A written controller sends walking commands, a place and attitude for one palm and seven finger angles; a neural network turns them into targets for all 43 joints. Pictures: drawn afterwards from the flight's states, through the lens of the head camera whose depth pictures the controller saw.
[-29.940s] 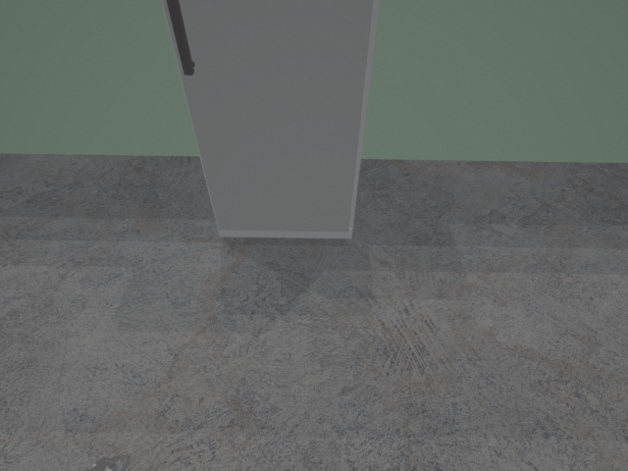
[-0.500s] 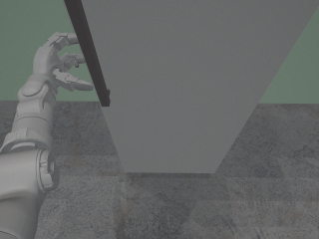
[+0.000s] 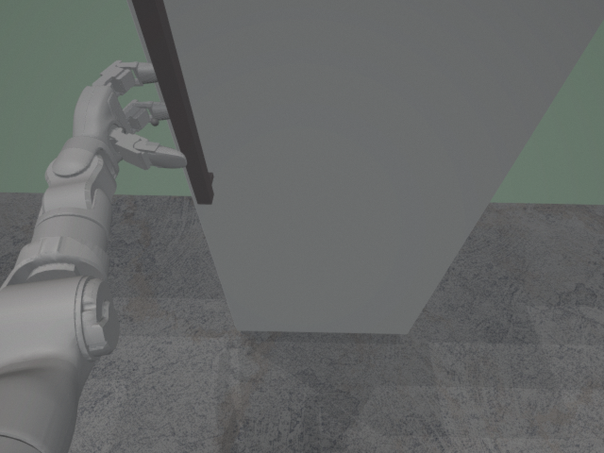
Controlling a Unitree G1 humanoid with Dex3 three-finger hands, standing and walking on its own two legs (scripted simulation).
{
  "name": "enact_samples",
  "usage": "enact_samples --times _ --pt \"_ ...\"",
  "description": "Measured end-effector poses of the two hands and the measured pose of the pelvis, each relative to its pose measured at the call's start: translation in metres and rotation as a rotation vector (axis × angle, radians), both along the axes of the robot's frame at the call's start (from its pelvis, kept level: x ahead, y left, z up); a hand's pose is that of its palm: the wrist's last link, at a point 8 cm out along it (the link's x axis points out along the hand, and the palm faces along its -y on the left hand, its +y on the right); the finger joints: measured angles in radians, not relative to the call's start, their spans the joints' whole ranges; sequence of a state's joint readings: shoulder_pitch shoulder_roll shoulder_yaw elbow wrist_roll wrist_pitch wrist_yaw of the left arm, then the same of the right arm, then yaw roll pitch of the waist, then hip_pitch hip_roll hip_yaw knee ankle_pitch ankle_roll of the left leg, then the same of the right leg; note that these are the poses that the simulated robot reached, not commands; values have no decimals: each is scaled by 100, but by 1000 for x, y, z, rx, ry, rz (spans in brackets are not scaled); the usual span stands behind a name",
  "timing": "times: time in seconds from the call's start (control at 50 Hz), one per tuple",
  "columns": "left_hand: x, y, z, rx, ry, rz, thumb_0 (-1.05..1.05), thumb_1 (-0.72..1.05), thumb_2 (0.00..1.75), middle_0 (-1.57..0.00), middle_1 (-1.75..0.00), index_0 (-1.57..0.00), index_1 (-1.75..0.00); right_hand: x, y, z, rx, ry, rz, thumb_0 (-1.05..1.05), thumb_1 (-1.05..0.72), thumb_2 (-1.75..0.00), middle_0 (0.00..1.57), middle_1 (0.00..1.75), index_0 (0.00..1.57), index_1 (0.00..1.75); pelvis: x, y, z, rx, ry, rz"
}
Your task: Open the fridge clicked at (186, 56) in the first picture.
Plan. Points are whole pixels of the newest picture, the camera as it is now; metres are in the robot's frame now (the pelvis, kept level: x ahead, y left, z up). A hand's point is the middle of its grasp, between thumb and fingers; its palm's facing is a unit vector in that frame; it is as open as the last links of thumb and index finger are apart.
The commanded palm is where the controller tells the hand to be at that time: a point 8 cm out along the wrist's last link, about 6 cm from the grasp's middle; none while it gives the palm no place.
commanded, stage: feel for the door with the fingertips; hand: left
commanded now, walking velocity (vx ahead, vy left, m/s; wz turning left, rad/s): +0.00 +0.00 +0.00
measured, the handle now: (180, 89) +0.53 +0.14 +0.21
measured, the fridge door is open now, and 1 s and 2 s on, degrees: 0 0 0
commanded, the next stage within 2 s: slide the fingers in behind the handle in 0.02 s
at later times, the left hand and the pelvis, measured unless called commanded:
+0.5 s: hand (165, 128) +0.48 +0.16 +0.18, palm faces -0.06 -1.00 +0.01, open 13.9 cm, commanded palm +0.45 +0.22 +0.18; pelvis -0.01 +0.01 +0.00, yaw -1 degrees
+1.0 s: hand (181, 128) +0.47 +0.14 +0.19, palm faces -0.05 -1.00 +0.02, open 14.0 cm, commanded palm +0.44 +0.20 +0.18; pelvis +0.00 +0.00 +0.00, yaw +0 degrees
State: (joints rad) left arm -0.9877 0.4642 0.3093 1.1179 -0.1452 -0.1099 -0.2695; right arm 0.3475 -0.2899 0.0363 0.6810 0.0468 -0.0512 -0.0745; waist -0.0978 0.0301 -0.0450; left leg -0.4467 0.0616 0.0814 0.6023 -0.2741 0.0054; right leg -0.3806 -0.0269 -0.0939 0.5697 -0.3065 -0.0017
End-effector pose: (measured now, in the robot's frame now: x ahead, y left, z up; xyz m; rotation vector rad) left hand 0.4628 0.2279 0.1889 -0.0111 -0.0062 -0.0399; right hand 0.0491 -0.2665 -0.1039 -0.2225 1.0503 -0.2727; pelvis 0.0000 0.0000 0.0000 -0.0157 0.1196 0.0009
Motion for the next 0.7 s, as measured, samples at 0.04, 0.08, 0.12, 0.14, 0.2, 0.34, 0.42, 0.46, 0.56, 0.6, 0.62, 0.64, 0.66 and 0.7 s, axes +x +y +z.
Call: enact_samples --times 0.04,0.08,0.12,0.14,0.2,0.34,0.42,0.46,0.56,0.6,0.62,0.64,0.66,0.7 --pt "1 1 0 3 2 1 -2 -50 30 -34 -122 -33 -122 -2 -1 0 -4 8 3 1 -90 -90 21 30 21 30 -1 0 0 -1 4 3" --pt "2 1 0 3 2 1 -2 -50 30 -35 -123 -34 -123 -6 -1 -1 -8 21 6 1 -90 -90 21 30 21 30 -3 1 -1 -2 9 6" --pt "3 2 0 3 1 0 -2 -50 30 -36 -124 -36 -124 -12 -2 -2 -12 36 6 1 -90 -90 21 30 21 30 -4 1 -2 -3 14 9" --pt "4 3 0 3 2 0 -2 -50 30 -37 -125 -37 -125 -15 -2 -2 -14 43 4 1 -90 -90 21 30 21 30 -5 1 -2 -4 17 10" --pt "5 4 0 2 2 -3 -2 -50 30 -39 -126 -39 -126 -25 -3 -2 -20 68 0 1 -90 -90 21 30 21 30 -8 1 -3 -5 24 12" --pt "4 3 -1 8 -10 -3 -2 -50 30 -38 -125 -38 -124 -48 -2 -3 -18 101 -31 1 -90 -90 20 30 21 30 -10 3 -3 -7 30 1" --pt "1 -3 -6 8 -2 -17 -2 -50 30 -35 -123 -34 -122 -54 2 -4 -7 104 -44 1 -90 -90 20 30 20 30 -10 5 -3 -6 20 -5" --pt "0 -7 -8 2 0 -21 -2 -50 30 -34 -123 -33 -122 -55 4 -5 -1 99 -48 1 -90 -90 20 30 20 30 -9 5 -2 -5 16 -8" --pt "-4 -15 -6 -3 -38 -17 -2 -50 30 -32 -121 -31 -120 -45 8 -5 16 59 -51 1 -90 -90 20 30 20 30 -6 6 -1 -2 3 -20" --pt "-7 -17 -4 -5 -47 -13 -2 -50 30 -31 -121 -31 -120 -38 9 -5 24 37 -46 1 -90 -90 20 30 20 30 -5 5 0 -1 -4 -22" --pt "-8 -17 -4 -7 -44 -9 -2 -50 30 -31 -121 -31 -120 -34 10 -5 28 27 -43 1 -90 -90 20 30 20 30 -4 5 0 -1 -8 -23" --pt "-9 -16 -4 -7 -36 -6 -2 -50 30 -31 -121 -31 -120 -30 10 -5 31 17 -41 1 -90 -90 20 30 20 30 -4 4 0 -1 -11 -23" --pt "-10 -15 -5 -6 -25 -2 -2 -50 30 -31 -121 -31 -120 -25 10 -4 33 8 -37 1 -90 -90 21 30 20 30 -3 4 0 0 -13 -21" --pt "-11 -13 -6 -1 -4 7 -2 -50 30 -31 -121 -31 -120 -17 10 -3 34 -9 -28 1 -90 -90 21 30 21 30 -3 3 1 0 -17 -18"
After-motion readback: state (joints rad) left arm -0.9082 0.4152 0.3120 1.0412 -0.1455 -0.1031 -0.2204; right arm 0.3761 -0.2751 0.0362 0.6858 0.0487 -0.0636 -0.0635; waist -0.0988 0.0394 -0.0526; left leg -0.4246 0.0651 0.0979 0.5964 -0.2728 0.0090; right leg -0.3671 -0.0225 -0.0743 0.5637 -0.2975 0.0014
